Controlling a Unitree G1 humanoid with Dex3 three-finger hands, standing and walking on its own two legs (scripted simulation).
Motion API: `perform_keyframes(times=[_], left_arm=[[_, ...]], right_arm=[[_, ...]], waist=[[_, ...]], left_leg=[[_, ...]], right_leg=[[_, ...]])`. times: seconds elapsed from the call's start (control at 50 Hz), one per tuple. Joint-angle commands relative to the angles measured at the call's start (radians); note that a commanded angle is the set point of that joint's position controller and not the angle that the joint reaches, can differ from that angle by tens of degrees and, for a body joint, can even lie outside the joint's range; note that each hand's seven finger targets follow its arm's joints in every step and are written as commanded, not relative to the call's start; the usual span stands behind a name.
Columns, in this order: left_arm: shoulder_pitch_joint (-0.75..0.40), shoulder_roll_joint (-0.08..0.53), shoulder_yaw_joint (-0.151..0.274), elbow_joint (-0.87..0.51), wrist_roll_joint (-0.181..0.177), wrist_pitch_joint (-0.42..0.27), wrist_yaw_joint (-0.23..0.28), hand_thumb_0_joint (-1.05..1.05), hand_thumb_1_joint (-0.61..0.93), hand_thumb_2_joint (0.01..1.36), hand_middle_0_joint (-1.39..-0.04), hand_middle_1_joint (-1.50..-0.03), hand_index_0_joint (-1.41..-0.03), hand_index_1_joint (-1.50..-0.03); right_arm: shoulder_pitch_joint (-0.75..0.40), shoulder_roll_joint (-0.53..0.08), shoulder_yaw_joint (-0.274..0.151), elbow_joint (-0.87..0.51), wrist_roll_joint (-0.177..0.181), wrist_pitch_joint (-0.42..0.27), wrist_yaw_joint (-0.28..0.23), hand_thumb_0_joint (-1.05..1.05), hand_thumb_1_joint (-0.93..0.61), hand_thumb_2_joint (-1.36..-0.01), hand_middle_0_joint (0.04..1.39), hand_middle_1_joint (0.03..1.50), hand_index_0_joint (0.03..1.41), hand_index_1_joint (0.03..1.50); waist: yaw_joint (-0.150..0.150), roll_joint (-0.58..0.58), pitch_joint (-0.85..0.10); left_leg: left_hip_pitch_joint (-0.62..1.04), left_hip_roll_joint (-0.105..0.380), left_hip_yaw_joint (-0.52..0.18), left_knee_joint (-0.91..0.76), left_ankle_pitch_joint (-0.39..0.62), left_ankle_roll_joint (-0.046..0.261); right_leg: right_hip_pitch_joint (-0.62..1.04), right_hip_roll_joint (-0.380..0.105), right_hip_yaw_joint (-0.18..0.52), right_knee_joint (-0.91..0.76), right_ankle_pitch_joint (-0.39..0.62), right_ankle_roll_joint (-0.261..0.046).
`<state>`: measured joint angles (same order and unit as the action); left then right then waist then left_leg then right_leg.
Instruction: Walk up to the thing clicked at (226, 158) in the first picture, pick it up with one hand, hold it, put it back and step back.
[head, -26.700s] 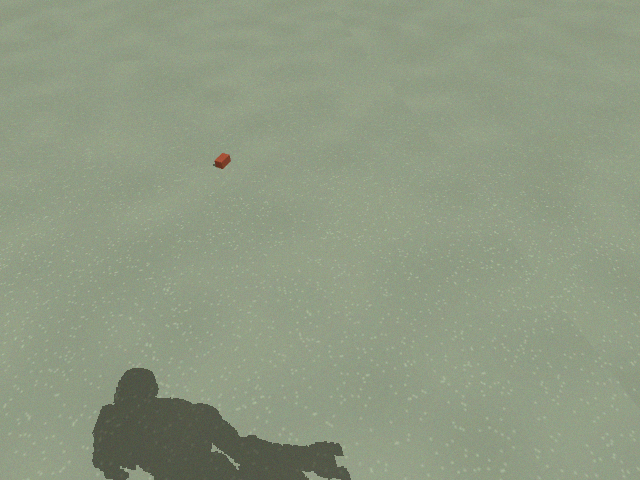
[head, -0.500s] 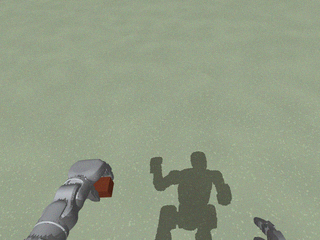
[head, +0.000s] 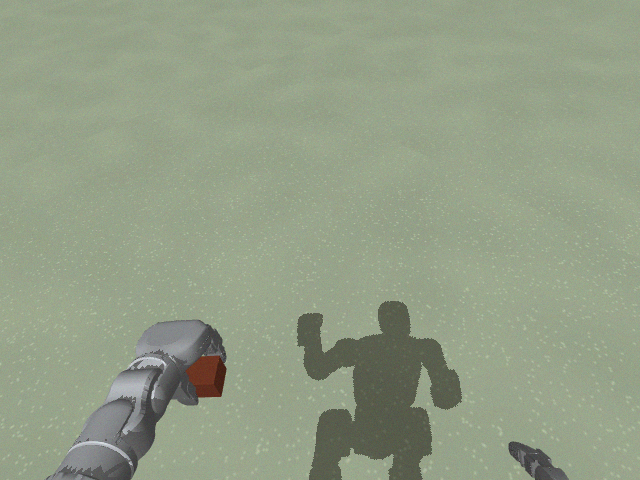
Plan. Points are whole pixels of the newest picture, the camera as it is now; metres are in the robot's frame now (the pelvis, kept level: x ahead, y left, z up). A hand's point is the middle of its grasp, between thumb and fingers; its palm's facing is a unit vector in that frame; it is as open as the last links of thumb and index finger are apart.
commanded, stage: crouch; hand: left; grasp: from above
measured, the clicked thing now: (195, 377) +0.30 +0.21 -0.07
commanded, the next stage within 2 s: lower in 2.00 s
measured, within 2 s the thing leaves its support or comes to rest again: neither
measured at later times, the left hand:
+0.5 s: hand (199, 397) +0.30 +0.23 -0.14, palm faces -0.43 +0.03 -0.90, open 7.1 cm
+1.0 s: hand (234, 420) +0.35 +0.24 -0.39, palm faces -0.46 +0.03 -0.89, open 7.1 cm
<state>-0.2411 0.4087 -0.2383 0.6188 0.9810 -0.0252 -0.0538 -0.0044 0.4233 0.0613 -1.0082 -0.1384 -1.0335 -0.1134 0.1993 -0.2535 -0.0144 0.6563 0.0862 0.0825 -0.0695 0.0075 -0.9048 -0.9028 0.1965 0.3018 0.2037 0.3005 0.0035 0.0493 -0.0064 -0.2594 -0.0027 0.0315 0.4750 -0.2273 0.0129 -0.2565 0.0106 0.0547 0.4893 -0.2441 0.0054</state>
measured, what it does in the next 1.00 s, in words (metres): lowers itself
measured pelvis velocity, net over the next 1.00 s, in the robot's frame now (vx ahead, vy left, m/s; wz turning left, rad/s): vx -0.07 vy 0.01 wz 0.00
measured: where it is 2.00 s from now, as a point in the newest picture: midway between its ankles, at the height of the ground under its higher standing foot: outside the picture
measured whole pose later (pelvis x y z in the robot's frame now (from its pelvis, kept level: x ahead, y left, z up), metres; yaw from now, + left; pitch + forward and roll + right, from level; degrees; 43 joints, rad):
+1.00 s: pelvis -0.07 +0.01 -0.26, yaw +0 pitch +34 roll -4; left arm -0.78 0.47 -0.08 1.27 1.17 -0.08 0.34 -0.01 0.41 0.08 -1.01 -0.14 -1.03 -0.12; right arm 0.23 -0.23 -0.03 0.74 -0.04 -0.02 0.01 0.00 -0.90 -0.90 0.20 0.30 0.21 0.30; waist -0.15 0.06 -0.20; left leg -1.80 0.00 -0.03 1.79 -0.59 0.03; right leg -1.74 0.02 -0.02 1.76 -0.62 0.02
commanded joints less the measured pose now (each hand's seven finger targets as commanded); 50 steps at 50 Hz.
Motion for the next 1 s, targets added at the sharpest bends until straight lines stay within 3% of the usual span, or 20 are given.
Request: perform_keyframes(times=[0.0, 0.02, 0.04, 0.14, 0.18, 0.24, 0.28, 0.34, 0.42, 0.5, 0.52, 0.54, 0.64, 0.7, 0.72, 0.74, 0.78, 0.82, 0.86, 0.98], left_arm=[[-0.365, 0.223, 0.132, -0.189, 0.003, -0.017, 0.061, 0.0, 0.832, 0.263, -1.207, -0.164, -1.218, -0.156], [-0.397, 0.213, 0.12, -0.198, 0.006, -0.018, 0.069, 0.0, 0.883, 0.183, -1.195, -0.239, -1.249, -0.186], [-0.375, 0.216, 0.131, -0.178, 0.009, -0.017, 0.077, 0.0, 0.803, 0.169, -1.115, -0.204, -1.169, -0.167], [-0.288, 0.142, 0.079, -0.088, 0.018, -0.01, 0.109, 0.0, 0.835, 0.213, -1.184, -0.183, -1.208, -0.161], [-0.255, 0.146, 0.09, -0.056, 0.028, -0.012, 0.126, 0.0, 0.864, 0.205, -1.222, -0.14, -1.239, -0.126], [-0.301, 0.137, 0.075, -0.015, 0.041, -0.033, 0.159, 0.0, 0.866, 0.214, -1.229, -0.14, -1.243, -0.128], [-0.309, 0.155, 0.102, 0.056, 0.063, -0.044, 0.196, 0.0, 0.887, 0.222, -1.253, -0.129, -1.264, -0.121], [-0.43, 0.171, 0.11, 0.095, 0.108, -0.058, 0.263, 0.0, 0.875, 0.202, -1.233, -0.153, -1.252, -0.137], [-0.484, 0.137, 0.103, 0.225, 0.177, -0.068, 0.35, 0.0, 0.856, 0.196, -1.226, -0.148, -1.243, -0.133], [-0.594, 0.132, 0.109, 0.298, 0.209, -0.066, 0.408, 0.0, 0.865, 0.232, -1.216, -0.201, -1.24, -0.18], [-0.605, 0.156, 0.127, 0.32, 0.211, -0.063, 0.42, 0.0, 0.844, 0.215, -1.188, -0.212, -1.217, -0.184], [-0.641, 0.173, 0.135, 0.319, 0.213, -0.062, 0.428, 0.0, 0.866, 0.22, -1.203, -0.218, -1.234, -0.189], [-0.706, 0.184, 0.149, 0.418, 0.205, -0.046, 0.456, 0.0, 0.796, 0.26, -1.167, -0.208, -1.187, -0.191], [-0.793, 0.199, 0.153, 0.388, 0.193, -0.033, 0.456, 0.0, 0.828, 0.251, -1.188, -0.212, -1.211, -0.191], [-0.77, 0.216, 0.17, 0.415, 0.185, -0.03, 0.452, 0.0, 0.831, 0.261, -1.185, -0.227, -1.21, -0.205], [-0.807, 0.204, 0.159, 0.411, 0.183, -0.029, 0.448, 0.0, 0.817, 0.274, -1.18, -0.219, -1.202, -0.2], [-0.829, 0.258, 0.19, 0.438, 0.187, -0.028, 0.445, 0.0, 0.813, 0.292, -1.184, -0.229, -1.203, -0.214], [-0.835, 0.241, 0.182, 0.471, 0.186, -0.031, 0.438, 0.0, 0.804, 0.275, -1.179, -0.202, -1.197, -0.188], [-0.815, 0.267, 0.2, 0.514, 0.188, -0.038, 0.432, 0.0, 0.833, 0.276, -1.195, -0.204, -1.215, -0.187], [-0.874, 0.32, 0.225, 0.515, 0.187, -0.089, 0.431, 0.0, 0.874, 0.299, -1.227, -0.213, -1.248, -0.195]], right_arm=[[-0.085, -0.126, -0.046, -0.127, -0.007, -0.043, -0.011, 0.0, -0.901, -0.901, 0.199, 0.3, 0.199, 0.3], [-0.08, -0.125, -0.047, -0.122, -0.01, -0.044, -0.011, 0.0, -0.923, -0.913, 0.2, 0.301, 0.2, 0.301], [-0.074, -0.129, -0.05, -0.118, -0.01, -0.045, -0.011, 0.0, -0.882, -0.897, 0.2, 0.301, 0.201, 0.301], [-0.072, -0.127, -0.057, -0.114, -0.011, -0.039, -0.005, 0.0, -0.888, -0.899, 0.2, 0.3, 0.2, 0.3], [-0.067, -0.129, -0.061, -0.112, -0.011, -0.035, -0.002, 0.0, -0.888, -0.899, 0.2, 0.3, 0.2, 0.3], [-0.051, -0.125, -0.059, -0.101, -0.018, -0.028, 0.003, 0.0, -0.89, -0.9, 0.199, 0.3, 0.2, 0.3], [-0.038, -0.13, -0.063, -0.089, -0.026, -0.024, 0.007, 0.0, -0.892, -0.9, 0.199, 0.3, 0.2, 0.3], [-0.014, -0.136, -0.073, -0.067, -0.043, -0.025, 0.016, 0.0, -0.896, -0.9, 0.199, 0.3, 0.199, 0.3], [0.041, -0.142, -0.092, -0.052, -0.066, -0.035, 0.038, 0.0, -0.899, -0.9, 0.199, 0.299, 0.199, 0.299], [0.078, -0.159, -0.108, -0.046, -0.081, -0.045, 0.05, 0.0, -0.899, -0.9, 0.199, 0.299, 0.199, 0.299], [0.079, -0.162, -0.109, -0.038, -0.084, -0.049, 0.05, 0.0, -0.899, -0.9, 0.199, 0.299, 0.199, 0.299], [0.085, -0.168, -0.11, -0.031, -0.09, -0.054, 0.05, 0.0, -0.899, -0.899, 0.199, 0.299, 0.199, 0.299], [0.104, -0.182, -0.115, -0.025, -0.104, -0.084, 0.038, 0.0, -0.895, -0.898, 0.199, 0.299, 0.199, 0.299], [0.114, -0.183, -0.114, -0.012, -0.111, -0.097, 0.033, 0.0, -0.896, -0.898, 0.199, 0.299, 0.199, 0.299], [0.119, -0.193, -0.12, -0.008, -0.113, -0.101, 0.035, 0.0, -0.896, -0.898, 0.199, 0.299, 0.199, 0.299], [0.116, -0.188, -0.115, -0.005, -0.117, -0.105, 0.034, 0.0, -0.894, -0.898, 0.199, 0.299, 0.199, 0.299], [0.118, -0.196, -0.116, -0.005, -0.121, -0.109, 0.035, 0.0, -0.896, -0.899, 0.199, 0.299, 0.199, 0.299], [0.122, -0.194, -0.111, 0.002, -0.125, -0.114, 0.039, 0.0, -0.894, -0.898, 0.199, 0.299, 0.199, 0.299], [0.124, -0.197, -0.107, 0.003, -0.127, -0.119, 0.045, 0.0, -0.893, -0.898, 0.199, 0.299, 0.199, 0.299], [0.129, -0.193, -0.088, 0.014, -0.138, -0.141, 0.068, 0.0, -0.893, -0.898, 0.199, 0.299, 0.2, 0.299]], waist=[[-0.006, -0.017, -0.25], [-0.012, -0.014, -0.257], [-0.006, -0.013, -0.263], [-0.016, -0.063, -0.207], [-0.012, -0.098, -0.198], [-0.032, -0.111, -0.193], [-0.04, -0.104, -0.197], [-0.049, -0.049, -0.286], [-0.073, -0.053, -0.374], [-0.1, 0.004, -0.476], [-0.09, 0.006, -0.496], [-0.1, 0.025, -0.528], [-0.116, 0.042, -0.603], [-0.127, 0.075, -0.703], [-0.124, 0.071, -0.716], [-0.137, 0.084, -0.716], [-0.135, 0.079, -0.728], [-0.149, 0.078, -0.72], [-0.153, 0.061, -0.722], [-0.179, 0.049, -0.746]], left_leg=[[0.141, -0.013, 0.001, -0.048, 0.187, 0.006], [0.143, -0.01, -0.002, -0.046, 0.196, 0.005], [0.147, -0.006, -0.006, -0.047, 0.204, 0.001], [0.107, -0.01, -0.004, -0.035, 0.195, 0.002], [0.086, -0.016, -0.002, -0.02, 0.184, 0.006], [0.027, -0.021, -0.002, 0.031, 0.178, 0.009], [-0.027, -0.021, -0.002, 0.087, 0.149, 0.008], [-0.12, -0.022, 0.001, 0.21, 0.147, -0.001], [-0.318, -0.017, -0.013, 0.424, 0.115, 0.001], [-0.461, -0.011, -0.022, 0.575, 0.042, 0.0], [-0.509, -0.013, -0.023, 0.611, 0.018, 0.001], [-0.54, -0.013, -0.026, 0.648, 0.011, 0.004], [-0.736, -0.006, -0.064, 0.766, -0.175, -0.001], [-0.783, -0.001, -0.083, 0.851, -0.171, -0.003], [-0.791, 0.001, -0.096, 0.861, -0.178, -0.005], [-0.829, 0.002, -0.104, 0.881, -0.195, -0.007], [-0.886, -0.001, -0.115, 0.908, -0.272, -0.008], [-0.958, -0.004, -0.112, 0.954, -0.314, -0.003], [-1.006, -0.008, -0.123, 0.991, -0.355, -0.003], [-1.158, -0.016, -0.109, 1.124, -0.417, 0.011]], right_leg=[[0.027, 0.025, -0.024, -0.073, 0.163, -0.021], [0.019, 0.027, -0.025, -0.068, 0.173, -0.021], [0.025, 0.03, -0.03, -0.062, 0.175, -0.023], [-0.011, 0.028, -0.036, -0.063, 0.167, -0.02], [-0.016, 0.023, -0.035, -0.062, 0.161, -0.016], [-0.071, 0.017, -0.032, -0.022, 0.172, -0.011], [-0.12, 0.017, -0.034, 0.025, 0.145, -0.013], [-0.22, 0.017, -0.033, 0.144, 0.149, -0.017], [-0.43, 0.022, -0.037, 0.339, 0.111, -0.026], [-0.633, 0.03, -0.058, 0.489, 0.032, -0.033], [-0.664, 0.032, -0.062, 0.522, 0.012, -0.033], [-0.71, 0.032, -0.064, 0.559, 0.004, -0.034], [-0.913, 0.029, -0.081, 0.722, -0.146, -0.045], [-1.007, 0.025, -0.092, 0.822, -0.148, -0.047], [-1.027, 0.026, -0.096, 0.846, -0.162, -0.048], [-1.074, 0.024, -0.101, 0.88, -0.177, -0.049], [-1.121, 0.025, -0.106, 0.919, -0.235, -0.052], [-1.173, 0.025, -0.108, 0.958, -0.267, -0.053], [-1.222, 0.022, -0.111, 0.996, -0.305, -0.054], [-1.329, 0.02, -0.112, 1.082, -0.367, -0.05]])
